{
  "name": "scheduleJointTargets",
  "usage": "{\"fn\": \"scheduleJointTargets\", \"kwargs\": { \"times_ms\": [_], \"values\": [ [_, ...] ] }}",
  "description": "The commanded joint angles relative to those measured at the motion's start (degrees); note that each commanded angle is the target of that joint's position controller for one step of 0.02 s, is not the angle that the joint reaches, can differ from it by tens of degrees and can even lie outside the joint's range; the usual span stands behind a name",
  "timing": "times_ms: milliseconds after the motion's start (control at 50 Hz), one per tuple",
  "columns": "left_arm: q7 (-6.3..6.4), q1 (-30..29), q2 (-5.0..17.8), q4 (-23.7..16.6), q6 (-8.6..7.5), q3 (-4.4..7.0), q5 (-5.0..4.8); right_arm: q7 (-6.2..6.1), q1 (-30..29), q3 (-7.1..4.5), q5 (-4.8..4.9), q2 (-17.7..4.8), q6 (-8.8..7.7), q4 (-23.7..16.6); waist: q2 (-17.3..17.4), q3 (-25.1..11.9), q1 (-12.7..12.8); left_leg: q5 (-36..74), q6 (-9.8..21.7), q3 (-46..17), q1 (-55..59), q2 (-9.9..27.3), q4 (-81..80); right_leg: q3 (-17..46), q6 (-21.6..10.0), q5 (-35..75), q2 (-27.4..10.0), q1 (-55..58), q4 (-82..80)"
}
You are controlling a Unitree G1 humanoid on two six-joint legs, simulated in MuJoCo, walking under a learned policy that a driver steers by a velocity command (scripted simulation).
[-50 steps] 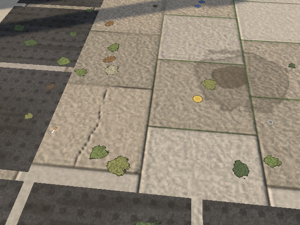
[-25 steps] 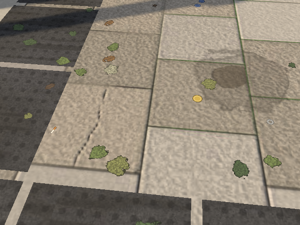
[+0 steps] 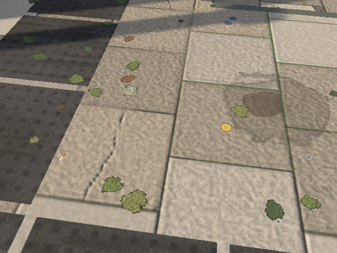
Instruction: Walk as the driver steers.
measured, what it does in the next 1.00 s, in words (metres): walks ahead, turning right: right foot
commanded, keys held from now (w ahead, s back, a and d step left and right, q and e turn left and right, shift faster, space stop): w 0.02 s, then w+e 0.58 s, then w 0.20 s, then w+q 0.20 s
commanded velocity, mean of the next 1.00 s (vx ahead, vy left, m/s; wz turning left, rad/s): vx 0.45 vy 0.00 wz -0.28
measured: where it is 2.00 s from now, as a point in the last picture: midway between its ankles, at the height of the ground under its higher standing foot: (210, 145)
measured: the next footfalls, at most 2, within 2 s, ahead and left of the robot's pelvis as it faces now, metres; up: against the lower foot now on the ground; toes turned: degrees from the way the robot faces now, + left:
right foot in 0.58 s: +0.41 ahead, -0.14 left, +0.00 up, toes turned -18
left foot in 1.16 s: +0.79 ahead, -0.06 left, +0.00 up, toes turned -12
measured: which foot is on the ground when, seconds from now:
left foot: down 0.00-0.56, up 0.58-1.00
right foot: down 0.00-0.08, up 0.10-0.56, down 0.58-1.00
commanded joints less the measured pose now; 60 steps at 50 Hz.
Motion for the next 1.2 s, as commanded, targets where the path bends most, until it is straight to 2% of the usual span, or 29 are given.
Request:
{"fn": "scheduleJointTargets", "kwargs": {
  "times_ms": [20,60,80,100,120,140,160,220,280,340,460,520,560,580,600,620,640,660,680,740,800,920,1040,1100,1120,1140,1160,1180,1200],
  "values": [
    [-0.53,-0.8,8.6,-2.7,-0.87,1.68,-0.71,1.12,-4.2,-0.85,0.78,-3.7,-3.16,-4.3,-5.3,12.4,-2.4,1.9,1.2,1.3,-3.6,1.6,-9.5,14.7,-9.0,-5.4,-13.9,-7.2,-14.4],
    [-0.93,-2.5,9.0,-3.9,-0.6,1.41,-0.6,1.1,8.1,-2.69,0.33,-5.5,-3.07,0.5,-3.4,6.6,-7.4,11.3,-0.2,3.7,18.6,-3.1,-14.3,9.5,-6.8,7.9,-8.0,-17.5,-4.9],
    [-1.25,-6.3,6.7,-5.7,-1.05,0.61,-0.42,0.64,17.8,-4.22,-0.03,-9.8,-3.1,2.1,5.9,3.1,-12.0,6.1,2.6,-10.2,28.1,6.6,-21.5,3.1,-3.4,13.5,-2.3,-24.7,13.9],
    [-0.95,-5.2,1.2,-7.9,-2.24,-0.64,-0.74,0.85,24.9,-5.14,-0.53,-15.6,-3.54,2.3,20.6,-2.6,-12.2,0.6,10.4,-37.7,36.2,21.5,-32.4,0.6,-0.9,-4.4,5.0,-36.6,34.2],
    [-1.0,-5.6,3.7,-7.7,-3.1,0.18,-1.89,0.88,20.6,-3.17,-1.7,-10.0,-4.43,1.8,12.1,-0.1,-9.3,-2.0,11.4,-42.4,31.0,24.3,-33.6,10.1,-2.5,-6.4,2.8,-39.5,45.6],
    [-1.41,-6.2,4.9,-8.1,-3.37,0.53,-2.64,0.85,14.2,-2.23,-1.38,-7.4,-4.84,-0.3,8.2,4.7,-6.4,-1.0,9.0,-33.9,26.6,23.1,-33.3,11.7,-4.4,-0.7,-0.1,-42.1,47.9],
    [-1.51,-6.4,4.9,-7.7,-3.35,0.73,-2.19,1.15,9.1,-1.58,-1.13,-6.0,-4.95,-1.9,5.9,6.2,-4.6,2.8,6.4,-25.1,23.2,19.9,-34.1,11.1,-5.2,5.4,-2.5,-40.5,46.0],
    [-2.02,-6.4,5.4,-6.9,-1.97,2.17,-1.45,1.27,8.2,-0.63,-2.0,-3.7,-4.45,-1.8,7.0,6.2,-2.9,21.9,1.3,-7.5,20.0,12.9,-33.9,8.0,-5.1,13.2,-4.5,-35.6,40.0],
    [-2.81,-10.5,3.2,-9.1,-0.45,1.95,-1.16,0.23,10.5,-0.82,-2.54,-6.2,-4.32,-1.5,4.8,7.1,-2.8,29.1,2.9,-3.0,19.4,13.7,-34.9,6.6,-3.1,15.9,-5.2,-39.5,38.7],
    [-3.15,-18.3,2.9,-13.3,-0.48,1.39,-0.96,-0.63,9.1,-0.91,-3.15,-7.6,-3.99,-2.9,4.0,9.4,-3.5,30.5,3.2,1.0,18.1,13.6,-36.9,5.3,-1.8,20.9,-5.2,-42.3,29.2],
    [-5.63,-29.8,2.3,-19.8,-1.0,0.15,-0.46,-1.38,13.0,-1.42,-1.87,-9.7,-2.91,-3.7,3.7,10.6,-5.3,40.3,2.5,8.9,23.2,15.0,-34.3,-3.4,-4.0,23.2,-3.6,-39.0,13.9],
    [-6.62,-26.6,5.4,-21.1,-0.98,1.59,-0.56,-1.86,11.0,-2.05,-1.72,-12.3,-2.0,-5.4,7.7,5.0,-0.8,70.0,1.6,11.7,26.6,16.0,-23.1,-8.3,-7.3,17.1,1.8,-27.9,12.7],
    [-6.58,-12.7,11.1,-18.3,-0.58,4.4,-0.67,-1.92,7.3,-2.63,-1.56,-14.4,-1.38,-7.4,9.4,-3.5,7.3,75.7,0.6,11.5,22.5,15.4,-3.7,-7.9,-10.8,16.4,5.4,-8.5,9.1],
    [-5.35,-4.5,15.0,-16.3,0.03,6.41,-0.58,-1.62,6.3,-2.54,-1.49,-14.3,-1.83,-8.8,6.2,-7.5,11.4,60.3,-1.6,11.2,10.5,12.3,12.3,-0.1,-12.9,16.4,2.9,7.5,5.0],
    [-4.26,-5.0,19.7,-16.2,0.22,6.7,-0.18,-0.1,11.9,-0.02,-3.22,-4.2,-3.34,-11.4,-11.4,-11.8,3.1,-4.4,-4.3,7.3,-13.4,0.7,35.9,29.7,-21.2,14.3,-12.7,24.6,3.0],
    [-4.31,-2.9,17.3,-17.0,-0.63,5.72,1.15,0.95,10.0,0.03,-0.34,-6.4,-6.37,-13.4,-8.5,-22.2,4.6,-8.7,-3.2,-7.6,-19.9,-2.5,44.9,51.0,-26.9,5.9,-19.9,29.1,-9.1],
    [-4.38,-4.1,13.0,-15.7,-1.38,4.77,1.33,1.22,3.6,-1.22,1.93,-10.0,-7.49,-14.7,-4.1,-13.2,5.5,-2.9,-1.3,-9.0,-24.9,0.9,43.1,42.6,-22.4,7.7,-17.8,23.2,-12.0],
    [-4.58,-9.5,10.6,-16.4,-2.06,3.95,0.54,0.88,1.8,-1.24,1.69,-10.2,-7.69,-15.5,0.8,-6.5,2.3,3.0,-0.6,-8.2,-23.5,3.9,37.4,33.3,-19.5,13.4,-15.5,12.9,-12.3],
    [-4.86,-14.7,8.8,-17.6,-2.5,3.2,0.6,0.26,1.7,-1.71,0.6,-10.4,-7.1,-14.5,4.5,-3.6,-0.4,5.7,-0.9,-7.5,-19.2,6.2,33.3,26.6,-17.4,19.9,-13.1,3.7,-12.8],
    [-4.68,-16.8,7.9,-17.4,-3.22,2.47,0.96,0.04,5.1,-2.45,-0.86,-9.4,-4.18,-14.2,2.1,-1.7,-4.2,8.7,-2.5,-7.0,-11.2,9.3,25.6,17.0,-15.9,27.5,-9.3,-7.9,-15.9],
    [-3.6,-12.6,10.1,-15.4,-3.67,2.76,0.9,-0.56,-0.8,-2.37,-2.19,-8.5,-3.0,-16.5,0.2,0.9,-2.9,15.9,-4.6,-5.2,-15.0,9.5,17.1,11.7,-15.2,33.0,-7.8,-9.8,-17.9],
    [-2.2,-7.7,11.0,-13.2,-3.31,2.41,1.08,0.69,-11.2,-1.61,-0.99,-7.1,-3.54,-18.9,-1.5,2.7,2.0,35.5,-3.0,-2.9,-18.1,7.0,-4.6,4.9,-9.3,29.4,-6.8,-2.4,-19.3],
    [-1.82,-4.6,11.2,-10.5,-2.31,2.33,1.47,3.41,-18.1,-0.78,-0.08,-6.8,-4.03,-22.7,-1.0,5.1,4.0,29.0,0.0,-2.8,-24.7,3.8,-11.4,2.1,-9.0,35.8,-12.0,12.1,-15.8],
    [-1.17,-7.3,13.2,-11.5,-1.38,2.58,1.54,4.63,-15.0,-1.35,-0.28,-8.4,-4.1,-23.4,-3.4,1.1,0.7,21.3,2.5,1.5,-16.5,-0.2,-11.7,-0.8,-7.3,59.9,-12.5,14.3,-7.7],
    [-0.86,-8.0,14.0,-11.9,-0.97,2.7,1.62,4.58,-10.7,-2.18,-0.42,-10.1,-3.82,-22.8,-4.7,-2.1,-1.7,18.7,3.6,3.2,-10.4,-2.5,-11.1,-1.7,-6.6,70.1,-12.0,14.3,-1.5],
    [-0.62,-9.5,14.5,-12.5,-0.5,2.62,1.58,4.34,-2.1,-3.48,-0.47,-12.5,-3.61,-20.9,-4.3,-6.4,-6.4,20.7,5.2,3.8,1.0,-4.5,-13.6,-3.4,-5.2,73.1,-10.4,11.0,9.4],
    [-0.35,-10.1,14.4,-13.9,-0.85,2.2,1.82,3.55,7.1,-4.91,-0.94,-16.3,-3.15,-19.5,-0.4,-12.0,-10.6,23.1,8.6,-6.4,18.3,1.9,-14.4,-4.4,-3.2,59.5,-8.6,-1.7,25.6],
    [-1.8,-2.5,6.0,-15.3,-2.62,-0.47,3.02,3.31,10.8,-6.1,-1.15,-21.4,-3.06,-19.5,14.6,-20.0,-6.0,17.7,20.5,-36.6,42.2,17.3,-15.3,-2.3,1.3,9.5,3.3,-28.3,49.2],
    [-2.82,-5.3,9.6,-15.1,-4.89,-0.05,1.47,2.95,12.3,-4.85,-1.05,-16.4,-2.71,-18.9,12.1,-23.8,-8.4,10.6,21.4,-49.8,47.2,19.3,-24.5,7.4,0.3,-7.3,4.9,-37.8,56.2]
  ]
}}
